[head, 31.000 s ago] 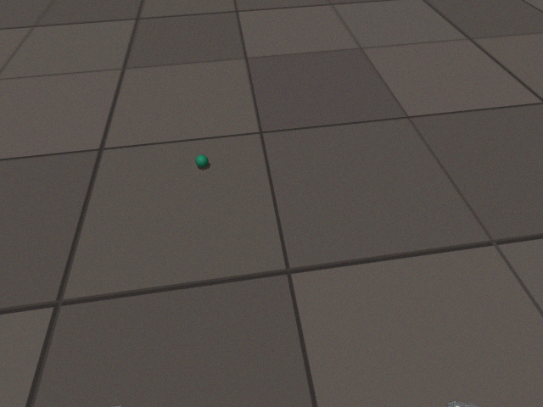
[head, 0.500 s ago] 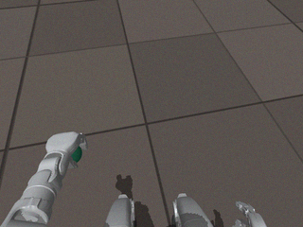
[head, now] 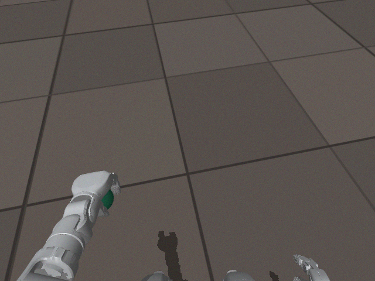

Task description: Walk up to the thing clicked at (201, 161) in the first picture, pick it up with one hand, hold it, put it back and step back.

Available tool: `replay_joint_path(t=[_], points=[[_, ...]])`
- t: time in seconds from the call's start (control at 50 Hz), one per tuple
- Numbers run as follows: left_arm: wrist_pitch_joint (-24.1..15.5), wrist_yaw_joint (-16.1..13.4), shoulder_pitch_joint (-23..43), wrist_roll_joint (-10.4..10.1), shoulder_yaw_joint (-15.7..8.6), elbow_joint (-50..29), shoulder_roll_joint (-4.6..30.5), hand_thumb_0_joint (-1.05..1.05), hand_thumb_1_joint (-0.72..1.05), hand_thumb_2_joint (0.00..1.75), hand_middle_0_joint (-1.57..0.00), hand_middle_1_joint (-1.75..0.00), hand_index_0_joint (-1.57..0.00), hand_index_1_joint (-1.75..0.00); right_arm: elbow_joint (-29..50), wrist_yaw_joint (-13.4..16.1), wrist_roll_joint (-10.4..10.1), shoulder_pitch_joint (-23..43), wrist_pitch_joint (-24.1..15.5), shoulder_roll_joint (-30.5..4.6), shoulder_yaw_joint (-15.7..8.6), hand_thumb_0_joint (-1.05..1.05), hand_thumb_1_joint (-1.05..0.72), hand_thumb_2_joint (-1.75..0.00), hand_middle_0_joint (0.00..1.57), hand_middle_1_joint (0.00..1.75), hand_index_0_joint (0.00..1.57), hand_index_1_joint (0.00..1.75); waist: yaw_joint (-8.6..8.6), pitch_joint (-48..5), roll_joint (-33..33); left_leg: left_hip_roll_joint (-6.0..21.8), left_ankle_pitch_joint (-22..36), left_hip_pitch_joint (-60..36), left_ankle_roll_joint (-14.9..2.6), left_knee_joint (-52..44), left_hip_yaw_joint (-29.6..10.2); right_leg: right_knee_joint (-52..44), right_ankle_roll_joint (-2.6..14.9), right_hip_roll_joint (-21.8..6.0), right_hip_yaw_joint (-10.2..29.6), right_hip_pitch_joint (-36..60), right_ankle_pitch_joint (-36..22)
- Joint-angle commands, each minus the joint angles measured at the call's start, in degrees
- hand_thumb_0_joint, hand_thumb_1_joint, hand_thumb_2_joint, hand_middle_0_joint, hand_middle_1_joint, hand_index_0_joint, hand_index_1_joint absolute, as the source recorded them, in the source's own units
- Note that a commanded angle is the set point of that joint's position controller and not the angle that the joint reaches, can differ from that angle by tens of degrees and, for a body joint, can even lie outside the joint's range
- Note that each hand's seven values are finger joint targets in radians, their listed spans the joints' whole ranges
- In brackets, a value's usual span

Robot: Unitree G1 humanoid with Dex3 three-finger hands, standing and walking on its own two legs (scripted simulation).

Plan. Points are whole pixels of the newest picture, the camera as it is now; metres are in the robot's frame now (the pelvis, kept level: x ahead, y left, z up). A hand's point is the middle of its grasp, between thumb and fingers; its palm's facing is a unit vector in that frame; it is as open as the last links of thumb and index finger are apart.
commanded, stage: hold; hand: left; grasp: from above
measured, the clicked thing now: (100, 198) +0.33 +0.24 -0.10
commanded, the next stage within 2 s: crouch in 1.78 s
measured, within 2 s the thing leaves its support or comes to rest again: neither
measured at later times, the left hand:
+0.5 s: hand (100, 195) +0.31 +0.22 -0.03, palm faces -0.47 -0.07 -0.88, open 7.6 cm
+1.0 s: hand (99, 201) +0.29 +0.21 -0.02, palm faces -0.46 -0.07 -0.89, open 7.6 cm
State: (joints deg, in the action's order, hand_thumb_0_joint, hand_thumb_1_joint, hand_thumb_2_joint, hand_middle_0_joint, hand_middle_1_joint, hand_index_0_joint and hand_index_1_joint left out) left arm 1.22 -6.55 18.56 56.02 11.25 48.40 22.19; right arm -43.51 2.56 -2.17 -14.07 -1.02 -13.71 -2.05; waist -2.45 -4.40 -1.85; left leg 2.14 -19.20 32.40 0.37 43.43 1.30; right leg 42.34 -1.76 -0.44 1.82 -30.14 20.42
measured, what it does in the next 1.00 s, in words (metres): stands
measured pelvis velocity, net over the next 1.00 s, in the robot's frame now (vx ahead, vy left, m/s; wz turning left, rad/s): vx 0.00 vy -0.01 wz -0.01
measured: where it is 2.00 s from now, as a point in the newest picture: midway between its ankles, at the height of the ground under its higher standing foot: outside the picture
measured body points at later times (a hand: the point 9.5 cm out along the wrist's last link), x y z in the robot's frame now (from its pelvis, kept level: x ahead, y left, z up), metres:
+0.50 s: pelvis +0.01 -0.01 +0.02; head +0.03 -0.02 +0.47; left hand +0.33 +0.22 +0.02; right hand +0.13 -0.27 -0.10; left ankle +0.02 +0.12 -0.71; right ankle +0.01 -0.14 -0.71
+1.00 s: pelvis +0.00 -0.01 +0.02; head +0.00 -0.03 +0.47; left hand +0.31 +0.21 +0.03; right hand +0.14 -0.26 -0.09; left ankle +0.02 +0.12 -0.71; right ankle +0.01 -0.14 -0.71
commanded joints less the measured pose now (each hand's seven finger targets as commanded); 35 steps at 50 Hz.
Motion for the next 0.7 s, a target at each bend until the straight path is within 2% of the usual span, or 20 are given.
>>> replay_joint_path(t=[0.0, 0.02, 0.06, 0.08, 0.1, 0.12, 0.14, 0.18, 0.26, 0.34, 0.36, 0.38, 0.4, 0.42, 0.44, 0.48, 0.5, 0.58, 0.64, 0.68], points=[[0.0, -1.9, 19.6, 0.6, -4.9, -11.6, 13.2, 0.00, 0.68, 0.45, -0.75, -0.92, -0.94, -0.73, 5.8, 0.6, -0.3, 0.6, -1.7, -8.5, -3.0, 0.00, -0.89, -0.89, 0.20, 0.30, 0.20, 0.30, 0.45, -16.6, -1.2, -2.5, 16.1, -15.1, -0.08, -6.9, -0.5, -8.0, 1.67, 2.7, -0.6, 6.9, -15.7], [0.1, -1.5, 19.7, 0.2, -4.1, -12.1, 11.8, 0.00, 0.69, 0.45, -0.75, -0.94, -0.94, -0.75, 6.1, 0.5, -0.3, 0.8, -1.6, -8.4, -3.0, 0.00, -0.89, -0.89, 0.20, 0.30, 0.20, 0.30, 0.24, -16.1, -0.6, -2.6, 16.0, -15.2, -0.16, -7.3, -0.4, -8.5, 1.60, 2.7, -0.6, 7.5, -15.8], [0.2, -0.9, 17.8, 0.5, -4.6, -11.2, 12.6, 0.00, 0.70, 0.44, -0.76, -0.94, -0.95, -0.74, 6.1, 0.5, -0.5, 1.1, -1.3, -8.6, -3.0, 0.00, -0.89, -0.89, 0.20, 0.30, 0.20, 0.30, 0.96, -14.3, -0.3, -2.7, 15.6, -15.2, -0.25, -8.2, -0.1, -9.4, 1.60, 2.6, -0.5, 7.9, -15.5], [0.0, -0.4, 19.1, 0.2, -4.4, -12.8, 12.3, 0.00, 0.70, 0.43, -0.75, -0.95, -0.95, -0.74, 6.5, 0.4, -0.5, 1.2, -1.2, -8.6, -3.0, 0.00, -0.89, -0.89, 0.20, 0.30, 0.20, 0.30, 0.54, -14.6, -0.5, -2.7, 15.4, -15.8, -0.14, -8.7, -0.1, -9.5, 1.73, 2.7, -0.5, 8.4, -14.9], [0.0, -0.1, 18.2, 0.5, -4.6, -12.6, 12.8, 0.00, 0.71, 0.43, -0.76, -0.95, -0.96, -0.74, 6.8, 0.4, -0.6, 1.9, -1.0, -8.5, -3.1, 0.00, -0.89, -0.89, 0.20, 0.30, 0.20, 0.30, 1.36, -14.7, -0.4, -2.6, 15.6, -16.5, -0.10, -9.3, -0.2, -9.9, 1.80, 2.7, -0.7, 9.0, -14.8], [0.0, 0.2, 17.9, 0.4, -4.6, -13.2, 12.7, 0.00, 0.72, 0.45, -0.77, -0.94, -0.96, -0.74, 7.2, 0.4, -0.6, 2.0, -0.9, -8.7, -3.2, 0.00, -0.89, -0.89, 0.20, 0.30, 0.20, 0.30, 0.90, -14.5, -0.8, -2.6, 15.9, -17.3, -0.08, -9.6, 0.0, -10.1, 1.84, 2.7, -0.7, 9.0, -14.9], [0.0, 0.6, 17.9, 0.4, -3.7, -13.1, 11.5, 0.00, 0.71, 0.47, -0.77, -0.94, -0.96, -0.75, 7.0, 0.4, -0.6, 2.0, -0.8, -8.4, -3.0, 0.00, -0.89, -0.89, 0.20, 0.30, 0.20, 0.30, 0.73, -13.9, -0.6, -2.5, 16.7, -17.1, -0.13, -9.7, -0.1, -10.1, 1.80, 2.8, -0.8, 9.2, -15.6], [0.0, 0.9, 17.7, 0.6, -4.2, -14.1, 12.3, 0.00, 0.71, 0.48, -0.78, -0.94, -0.97, -0.75, 7.5, 0.4, -0.7, 2.3, -0.5, -8.6, -3.1, 0.00, -0.90, -0.89, 0.20, 0.30, 0.20, 0.30, 1.33, -14.6, -0.4, -2.5, 18.4, -18.0, -0.17, -10.1, -0.1, -10.1, 1.82, 2.9, -0.9, 10.2, -17.2], [0.0, 1.7, 18.6, 0.5, -4.5, -16.4, 12.9, 0.00, 0.73, 0.50, -0.78, -0.96, -0.97, -0.77, 8.2, 0.2, -0.7, 2.4, 0.1, -9.0, -3.3, 0.00, -0.89, -0.89, 0.20, 0.30, 0.20, 0.30, 1.14, -15.5, -0.5, -2.4, 21.4, -20.3, -0.36, -10.7, 0.3, -10.9, 1.75, 2.8, -1.0, 12.0, -19.9], [0.4, 2.2, 16.5, 0.7, -4.2, -14.8, 12.0, 0.00, 0.72, 0.48, -0.77, -0.97, -0.96, -0.77, 8.7, 0.2, -0.9, 2.9, 0.6, -8.6, -3.0, 0.00, -0.89, -0.89, 0.20, 0.30, 0.20, 0.30, 1.67, -13.0, 0.6, -2.4, 20.2, -20.2, -0.52, -12.1, 0.3, -12.1, 1.68, 2.7, -0.9, 12.6, -19.1], [0.2, 2.4, 17.9, 0.4, -3.5, -17.2, 11.3, 0.00, 0.73, 0.47, -0.76, -0.97, -0.97, -0.77, 8.9, 0.1, -0.8, 3.0, 0.6, -8.7, -3.0, 0.00, -0.89, -0.89, 0.20, 0.30, 0.20, 0.30, 1.27, -13.4, -0.1, -2.4, 20.4, -20.6, -0.46, -12.3, 0.4, -12.2, 1.71, 2.6, -0.8, 12.7, -19.4], [0.3, 2.5, 17.7, 0.7, -4.3, -17.0, 12.5, 0.00, 0.72, 0.48, -0.77, -0.97, -0.96, -0.77, 9.0, 0.2, -0.9, 3.5, 0.8, -8.7, -3.0, 0.00, -0.89, -0.89, 0.20, 0.30, 0.20, 0.30, 1.78, -13.5, -0.4, -2.6, 20.2, -21.0, -0.56, -12.6, 0.5, -12.7, 1.64, 2.5, -0.7, 12.6, -19.4], [0.3, 2.7, 17.1, 0.6, -4.5, -16.5, 12.6, 0.00, 0.73, 0.50, -0.78, -0.97, -0.97, -0.77, 9.2, 0.2, -0.8, 3.4, 0.9, -8.8, -3.0, 0.00, -0.89, -0.89, 0.20, 0.30, 0.20, 0.30, 1.51, -13.1, 0.0, -2.6, 20.1, -20.9, -0.67, -12.7, 0.8, -13.0, 1.57, 2.5, -0.8, 13.2, -19.3], [0.3, 2.8, 17.8, 0.6, -4.4, -18.3, 12.7, 0.00, 0.73, 0.50, -0.78, -0.97, -0.97, -0.78, 9.4, 0.2, -0.9, 4.1, 1.0, -8.6, -2.9, 0.00, -0.89, -0.89, 0.20, 0.30, 0.20, 0.30, 2.25, -13.9, 0.2, -2.6, 20.0, -21.4, -0.67, -13.0, 0.5, -13.1, 1.50, 2.5, -0.8, 13.7, -19.4], [0.4, 2.9, 17.1, 0.7, -4.2, -17.2, 12.3, 0.00, 0.74, 0.51, -0.79, -0.97, -0.98, -0.78, 9.5, 0.2, -0.8, 4.1, 1.1, -8.7, -2.9, 0.00, -0.89, -0.89, 0.20, 0.30, 0.20, 0.30, 1.69, -13.7, 0.6, -2.8, 19.7, -21.6, -0.82, -13.0, 0.9, -13.6, 1.36, 2.3, -0.7, 14.2, -19.5], [0.3, 3.3, 17.5, 0.4, -3.8, -18.6, 11.9, 0.00, 0.74, 0.50, -0.78, -0.99, -0.97, -0.79, 9.7, 0.2, -0.9, 4.5, 1.3, -8.4, -2.6, 0.00, -0.90, -0.89, 0.20, 0.30, 0.20, 0.30, 1.85, -12.8, 0.4, -2.8, 19.1, -21.4, -0.89, -13.6, 0.7, -14.1, 1.28, 2.2, -0.6, 14.0, -19.0], [0.3, 3.3, 17.2, 0.7, -4.6, -18.6, 12.8, 0.00, 0.74, 0.50, -0.78, -0.99, -0.97, -0.79, 10.0, 0.3, -1.0, 4.8, 1.4, -8.5, -2.7, 0.00, -0.89, -0.89, 0.20, 0.30, 0.20, 0.30, 2.38, -12.8, 0.1, -2.8, 18.6, -21.6, -0.84, -14.0, 0.8, -14.4, 1.41, 2.2, -0.6, 14.1, -18.3], [0.4, 3.9, 16.3, 0.7, -4.3, -19.0, 12.2, 0.00, 0.73, 0.50, -0.79, -0.97, -0.98, -0.78, 10.2, 0.3, -1.0, 5.4, 1.6, -8.5, -2.7, 0.00, -0.90, -0.89, 0.20, 0.30, 0.20, 0.30, 1.96, -12.2, 0.9, -2.7, 18.1, -22.3, -0.93, -14.7, 0.7, -15.0, 1.42, 2.3, -0.7, 14.5, -17.5], [0.2, 4.1, 17.0, 0.5, -4.9, -20.7, 13.0, 0.00, 0.73, 0.51, -0.78, -1.00, -0.97, -0.80, 10.5, 0.4, -1.0, 6.1, 1.7, -8.1, -2.4, 0.00, -0.90, -0.90, 0.20, 0.30, 0.20, 0.30, 2.74, -12.6, -0.4, -2.8, 17.6, -22.6, -0.92, -15.3, 0.9, -15.5, 1.47, 2.2, -0.5, 15.0, -16.9], [0.2, 4.4, 16.3, 0.5, -4.2, -20.2, 12.3, 0.00, 0.75, 0.49, -0.78, -1.01, -0.98, -0.80, 10.6, 0.5, -1.0, 6.4, 1.8, -8.3, -2.4, 0.00, -0.90, -0.90, 0.20, 0.30, 0.20, 0.30, 2.25, -11.5, 0.7, -2.6, 17.2, -22.7, -1.00, -15.7, 0.9, -15.9, 1.44, 2.3, -0.6, 14.5, -16.4]])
